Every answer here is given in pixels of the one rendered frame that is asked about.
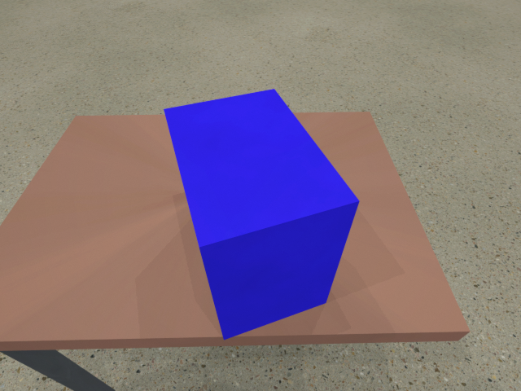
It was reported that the carton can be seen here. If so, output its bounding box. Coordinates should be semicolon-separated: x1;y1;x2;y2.
164;89;359;340

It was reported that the table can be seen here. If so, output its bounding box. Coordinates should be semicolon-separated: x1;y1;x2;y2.
0;112;470;391

